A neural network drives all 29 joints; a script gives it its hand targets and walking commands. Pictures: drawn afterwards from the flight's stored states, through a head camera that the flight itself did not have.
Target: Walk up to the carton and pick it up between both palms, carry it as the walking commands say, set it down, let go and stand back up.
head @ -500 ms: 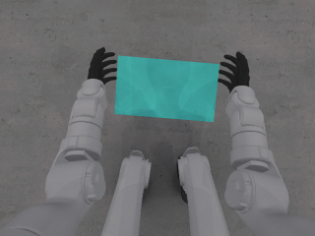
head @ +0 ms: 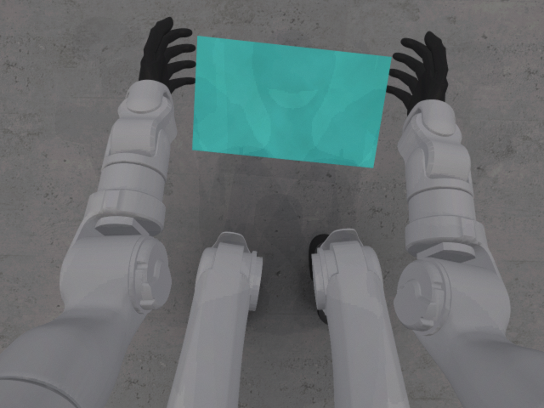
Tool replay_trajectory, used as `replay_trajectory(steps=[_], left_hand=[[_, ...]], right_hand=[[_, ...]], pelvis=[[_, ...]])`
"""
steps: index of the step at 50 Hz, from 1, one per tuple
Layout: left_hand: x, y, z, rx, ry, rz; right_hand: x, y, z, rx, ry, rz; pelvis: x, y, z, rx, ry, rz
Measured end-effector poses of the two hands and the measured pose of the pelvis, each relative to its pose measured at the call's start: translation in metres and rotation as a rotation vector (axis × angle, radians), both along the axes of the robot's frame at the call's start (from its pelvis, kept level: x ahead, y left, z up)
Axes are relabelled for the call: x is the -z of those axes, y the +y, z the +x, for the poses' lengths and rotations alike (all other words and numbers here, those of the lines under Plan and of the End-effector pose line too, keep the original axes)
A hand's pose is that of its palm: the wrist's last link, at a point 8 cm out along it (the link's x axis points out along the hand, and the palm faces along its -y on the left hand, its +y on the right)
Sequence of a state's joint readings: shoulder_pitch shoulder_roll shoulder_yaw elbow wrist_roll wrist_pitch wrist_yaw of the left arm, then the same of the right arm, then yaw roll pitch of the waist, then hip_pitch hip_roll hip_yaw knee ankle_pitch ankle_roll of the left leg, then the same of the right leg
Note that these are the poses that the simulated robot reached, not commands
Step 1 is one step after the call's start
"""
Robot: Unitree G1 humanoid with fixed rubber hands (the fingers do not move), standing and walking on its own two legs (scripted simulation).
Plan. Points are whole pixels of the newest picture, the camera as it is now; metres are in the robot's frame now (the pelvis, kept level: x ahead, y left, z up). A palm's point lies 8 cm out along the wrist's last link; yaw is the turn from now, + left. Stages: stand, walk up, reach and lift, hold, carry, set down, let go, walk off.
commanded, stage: set down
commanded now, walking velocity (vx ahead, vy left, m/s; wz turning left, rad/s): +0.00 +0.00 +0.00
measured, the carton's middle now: (286, 108) +0.50 -0.02 -0.22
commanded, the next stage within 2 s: none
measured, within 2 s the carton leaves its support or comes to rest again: rests again in 1.64 s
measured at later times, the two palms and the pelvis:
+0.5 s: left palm (176, 93) +0.52 +0.15 -0.20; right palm (400, 108) +0.49 -0.19 -0.20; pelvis +0.00 +0.00 -0.05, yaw +0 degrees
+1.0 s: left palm (185, 99) +0.53 +0.15 -0.25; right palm (392, 109) +0.50 -0.20 -0.24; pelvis +0.01 +0.00 -0.08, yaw +0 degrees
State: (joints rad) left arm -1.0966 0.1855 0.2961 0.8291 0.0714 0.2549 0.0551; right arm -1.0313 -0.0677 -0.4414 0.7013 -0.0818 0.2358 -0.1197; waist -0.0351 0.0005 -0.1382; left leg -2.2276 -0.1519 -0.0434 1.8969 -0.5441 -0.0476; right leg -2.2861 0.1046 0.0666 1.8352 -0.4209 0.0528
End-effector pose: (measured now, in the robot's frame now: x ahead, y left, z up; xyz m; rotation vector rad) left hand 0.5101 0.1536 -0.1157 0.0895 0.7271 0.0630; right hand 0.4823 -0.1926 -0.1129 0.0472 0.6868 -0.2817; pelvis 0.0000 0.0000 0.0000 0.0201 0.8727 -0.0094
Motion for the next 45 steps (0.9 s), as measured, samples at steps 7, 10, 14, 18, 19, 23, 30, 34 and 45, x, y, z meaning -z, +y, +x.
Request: replay_trajectory(steps=[7, 10, 14, 18, 19, 23, 30, 34, 45], left_hand=[[0.026, 0.0, 0.006, 0.006, 0.003, 0.003], [0.036, 0.0, 0.008, 0.008, 0.006, 0.003], [0.051, 0.0, 0.011, 0.01, 0.009, 0.003], [0.065, 0.0, 0.014, 0.013, 0.015, 0.002], [0.069, 0.0, 0.014, 0.013, 0.019, 0.001], [0.081, 0.0, 0.013, 0.016, 0.042, 0.002], [0.097, 0.0, 0.018, 0.024, 0.057, 0.004], [0.107, 0.001, 0.019, 0.031, 0.071, 0.005], [0.131, -0.002, 0.02, 0.047, 0.079, 0.006]], right_hand=[[0.024, 0.0, 0.004, -0.002, 0.003, -0.002], [0.035, 0.0, 0.006, -0.003, 0.005, -0.003], [0.049, 0.0, 0.009, -0.004, 0.009, -0.004], [0.063, -0.001, 0.011, -0.008, 0.015, -0.006], [0.067, -0.001, 0.011, -0.01, 0.019, -0.007], [0.078, -0.002, 0.011, -0.016, 0.042, -0.007], [0.094, -0.002, 0.016, -0.029, 0.058, -0.006], [0.105, -0.002, 0.018, -0.037, 0.074, -0.005], [0.121, -0.005, 0.022, -0.043, 0.087, -0.024]], pelvis=[[0.017, 0.001, -0.001, -0.005, -0.007, -0.003], [0.023, 0.002, -0.001, -0.007, -0.011, -0.005], [0.032, 0.002, -0.001, -0.01, -0.017, -0.007], [0.04, 0.003, -0.001, -0.014, -0.026, -0.01], [0.042, 0.003, -0.001, -0.016, -0.034, -0.01], [0.046, 0.003, 0.001, -0.017, -0.058, -0.014], [0.053, 0.002, 0.005, -0.021, -0.088, -0.016], [0.058, 0.002, 0.007, -0.022, -0.11, -0.018], [0.072, 0.001, 0.009, -0.022, -0.173, -0.025]])
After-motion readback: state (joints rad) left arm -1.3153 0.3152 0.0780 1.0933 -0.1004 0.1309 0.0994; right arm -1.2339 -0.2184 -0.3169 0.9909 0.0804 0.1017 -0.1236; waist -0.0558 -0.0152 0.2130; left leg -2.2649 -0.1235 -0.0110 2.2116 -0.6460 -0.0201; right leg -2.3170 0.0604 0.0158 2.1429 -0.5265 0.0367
